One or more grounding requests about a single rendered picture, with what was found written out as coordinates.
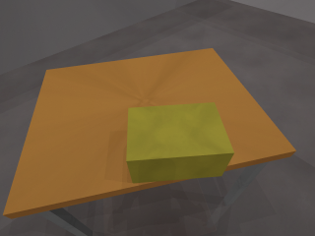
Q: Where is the carton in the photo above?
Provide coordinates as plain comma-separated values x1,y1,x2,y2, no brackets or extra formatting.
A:
126,102,234,184

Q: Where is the table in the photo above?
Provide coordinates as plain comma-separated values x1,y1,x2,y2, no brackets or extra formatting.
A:
3,48,296,236

